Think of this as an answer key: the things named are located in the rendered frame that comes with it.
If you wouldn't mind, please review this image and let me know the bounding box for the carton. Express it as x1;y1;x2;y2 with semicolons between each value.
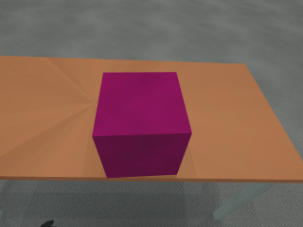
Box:
92;72;192;178

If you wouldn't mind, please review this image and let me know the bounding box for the table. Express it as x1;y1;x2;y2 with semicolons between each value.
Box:
0;56;303;220

